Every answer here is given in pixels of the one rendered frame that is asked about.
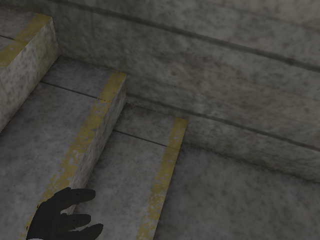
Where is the robot left hand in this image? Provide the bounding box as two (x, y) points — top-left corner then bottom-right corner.
(26, 187), (104, 240)

